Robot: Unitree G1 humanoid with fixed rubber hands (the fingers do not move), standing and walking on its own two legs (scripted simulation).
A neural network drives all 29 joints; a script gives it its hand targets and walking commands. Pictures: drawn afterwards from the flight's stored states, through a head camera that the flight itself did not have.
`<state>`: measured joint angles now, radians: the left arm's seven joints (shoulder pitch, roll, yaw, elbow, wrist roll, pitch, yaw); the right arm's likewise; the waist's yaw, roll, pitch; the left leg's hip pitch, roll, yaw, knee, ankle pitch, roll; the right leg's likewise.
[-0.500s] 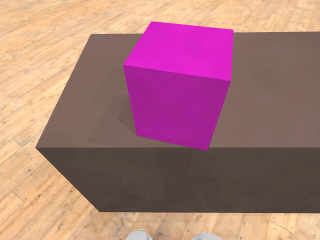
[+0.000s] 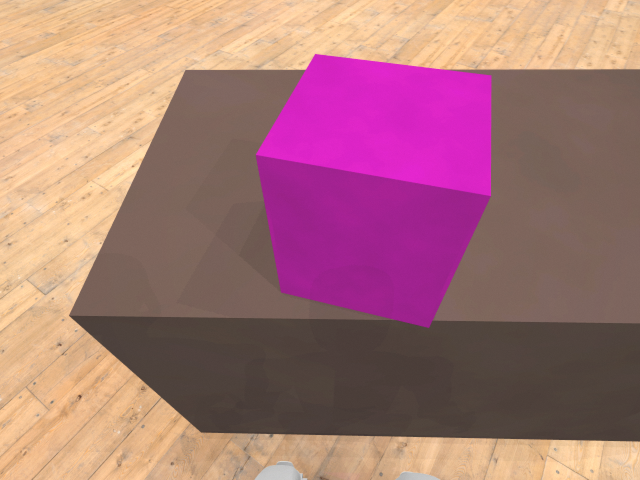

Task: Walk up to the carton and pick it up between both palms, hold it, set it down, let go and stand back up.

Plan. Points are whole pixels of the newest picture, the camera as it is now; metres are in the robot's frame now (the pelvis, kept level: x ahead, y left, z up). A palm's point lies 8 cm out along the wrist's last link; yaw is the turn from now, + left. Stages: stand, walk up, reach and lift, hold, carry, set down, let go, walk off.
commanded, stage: walk up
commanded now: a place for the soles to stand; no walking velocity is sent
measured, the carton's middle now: (374, 196) +0.45 -0.04 +0.11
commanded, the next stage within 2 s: reach and lift in 0.62 s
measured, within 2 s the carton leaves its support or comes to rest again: neither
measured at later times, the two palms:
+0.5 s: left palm out of the picture +0.07 +0.30 -0.12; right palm out of the picture +0.07 -0.30 -0.11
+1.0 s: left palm (149, 470) +0.17 +0.24 -0.08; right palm out of the picture +0.13 -0.29 -0.10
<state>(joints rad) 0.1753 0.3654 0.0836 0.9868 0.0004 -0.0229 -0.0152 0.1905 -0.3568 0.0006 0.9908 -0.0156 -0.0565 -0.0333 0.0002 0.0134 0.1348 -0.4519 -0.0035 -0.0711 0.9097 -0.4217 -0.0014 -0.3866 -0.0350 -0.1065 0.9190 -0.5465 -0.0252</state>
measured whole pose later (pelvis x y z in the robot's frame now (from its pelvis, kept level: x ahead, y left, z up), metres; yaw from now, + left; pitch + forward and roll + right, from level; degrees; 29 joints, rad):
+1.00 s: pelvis -0.02 -0.03 -0.01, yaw -1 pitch -3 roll +1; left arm 0.05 0.32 0.10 0.48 0.00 0.45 -0.01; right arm 0.06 -0.25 -0.05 0.89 -0.06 -0.15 -0.01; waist 0.00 -0.05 0.12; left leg -0.46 0.01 -0.05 0.93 -0.41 -0.05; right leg -0.43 -0.04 -0.09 0.98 -0.49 -0.03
